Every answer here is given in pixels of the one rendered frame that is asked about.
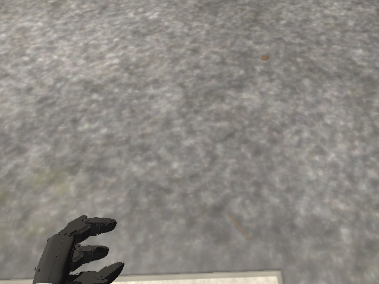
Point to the robot left hand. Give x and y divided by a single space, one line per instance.
63 254

